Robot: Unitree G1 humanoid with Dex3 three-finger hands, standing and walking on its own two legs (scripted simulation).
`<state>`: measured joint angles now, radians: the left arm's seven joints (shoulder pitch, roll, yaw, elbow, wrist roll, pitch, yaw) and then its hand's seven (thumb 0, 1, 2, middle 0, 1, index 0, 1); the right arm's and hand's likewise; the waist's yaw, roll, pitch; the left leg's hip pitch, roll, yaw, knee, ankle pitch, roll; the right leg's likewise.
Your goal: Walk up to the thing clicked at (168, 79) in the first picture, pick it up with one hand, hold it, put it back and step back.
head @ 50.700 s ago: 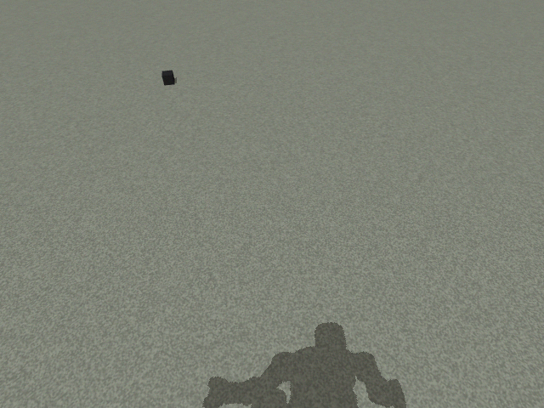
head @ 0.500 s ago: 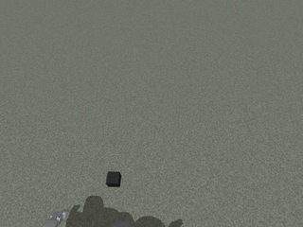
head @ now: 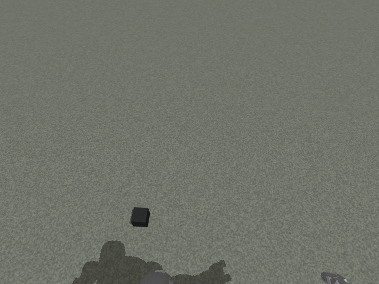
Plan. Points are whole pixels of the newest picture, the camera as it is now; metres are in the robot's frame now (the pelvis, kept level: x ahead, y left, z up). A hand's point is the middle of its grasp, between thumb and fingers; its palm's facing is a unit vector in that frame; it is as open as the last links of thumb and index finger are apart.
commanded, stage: walk up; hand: left
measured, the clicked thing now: (140, 217) +0.51 +0.28 -0.72
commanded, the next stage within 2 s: none
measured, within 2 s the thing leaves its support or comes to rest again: neither
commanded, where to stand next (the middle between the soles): +0.13 +0.03 m, yaw +2 degrees
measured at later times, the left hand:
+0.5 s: hand out of the picture +0.10 +0.27 -0.13, palm faces -0.02 -0.93 -0.37, open 7.4 cm
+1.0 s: hand out of the picture +0.09 +0.27 -0.13, palm faces +0.00 -0.93 -0.38, open 7.4 cm
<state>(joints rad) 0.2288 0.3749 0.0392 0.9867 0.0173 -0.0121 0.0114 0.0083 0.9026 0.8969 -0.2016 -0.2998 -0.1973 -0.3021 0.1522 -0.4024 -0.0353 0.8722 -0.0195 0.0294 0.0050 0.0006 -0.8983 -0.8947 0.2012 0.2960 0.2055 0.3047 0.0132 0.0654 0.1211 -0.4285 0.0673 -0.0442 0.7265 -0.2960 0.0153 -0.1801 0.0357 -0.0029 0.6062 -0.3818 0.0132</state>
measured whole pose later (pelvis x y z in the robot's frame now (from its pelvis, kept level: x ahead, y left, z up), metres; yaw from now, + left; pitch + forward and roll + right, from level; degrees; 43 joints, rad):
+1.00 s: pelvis +0.02 +0.01 +0.02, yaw +1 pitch -2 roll +0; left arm 0.12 0.36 0.00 1.12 0.01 -0.03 0.01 0.01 0.90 0.90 -0.20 -0.30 -0.20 -0.30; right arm 0.08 -0.35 -0.02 1.11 -0.01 0.02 0.03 0.00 -0.90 -0.89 0.20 0.30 0.20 0.30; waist 0.00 0.03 0.06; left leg -0.23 0.01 -0.04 0.38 -0.12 -0.01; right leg -0.03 -0.03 -0.01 0.34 -0.27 0.03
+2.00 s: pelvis +0.08 +0.01 +0.00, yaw -2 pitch -2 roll +2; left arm 0.14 0.36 0.04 0.83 0.02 0.05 -0.01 0.01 0.90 0.90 -0.20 -0.30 -0.20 -0.30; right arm 0.08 -0.41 -0.05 0.82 0.02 0.06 -0.04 0.00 -0.90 -0.89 0.20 0.30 0.20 0.30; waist 0.01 0.03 0.23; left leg -0.48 -0.02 -0.05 1.06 -0.59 0.01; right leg -0.36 0.01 0.05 0.75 -0.36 -0.02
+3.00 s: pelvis +0.07 +0.02 +0.03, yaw +3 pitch -2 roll +0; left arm 0.09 0.35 0.00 1.10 0.00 -0.03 0.00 0.01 0.90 0.90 -0.20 -0.30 -0.20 -0.30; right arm 0.11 -0.35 -0.01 1.08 0.00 0.00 0.01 0.00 -0.90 -0.89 0.20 0.30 0.20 0.30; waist 0.01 0.02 0.05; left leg -0.08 -0.03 -0.04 0.35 -0.23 0.01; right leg -0.18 -0.02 0.00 0.36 -0.14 0.02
